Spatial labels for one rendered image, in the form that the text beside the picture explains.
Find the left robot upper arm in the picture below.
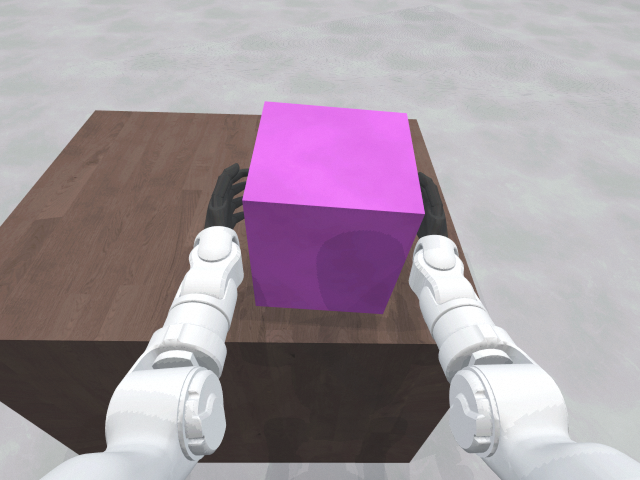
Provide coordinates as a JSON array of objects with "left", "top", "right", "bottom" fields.
[{"left": 40, "top": 366, "right": 226, "bottom": 480}]

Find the right robot upper arm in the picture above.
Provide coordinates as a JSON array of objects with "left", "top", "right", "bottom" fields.
[{"left": 449, "top": 364, "right": 640, "bottom": 480}]

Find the left robot hand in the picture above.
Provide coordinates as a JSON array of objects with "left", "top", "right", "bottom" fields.
[{"left": 204, "top": 163, "right": 249, "bottom": 229}]

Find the right robot hand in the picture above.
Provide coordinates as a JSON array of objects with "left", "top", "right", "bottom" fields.
[{"left": 417, "top": 172, "right": 448, "bottom": 239}]

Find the left robot forearm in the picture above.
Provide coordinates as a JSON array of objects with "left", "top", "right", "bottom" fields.
[{"left": 105, "top": 226, "right": 244, "bottom": 443}]

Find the carton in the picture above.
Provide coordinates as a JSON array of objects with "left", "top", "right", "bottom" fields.
[{"left": 242, "top": 101, "right": 425, "bottom": 314}]

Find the pedestal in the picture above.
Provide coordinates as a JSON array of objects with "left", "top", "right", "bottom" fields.
[{"left": 0, "top": 110, "right": 480, "bottom": 463}]

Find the right robot forearm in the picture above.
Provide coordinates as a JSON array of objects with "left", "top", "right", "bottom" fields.
[{"left": 409, "top": 235, "right": 569, "bottom": 433}]

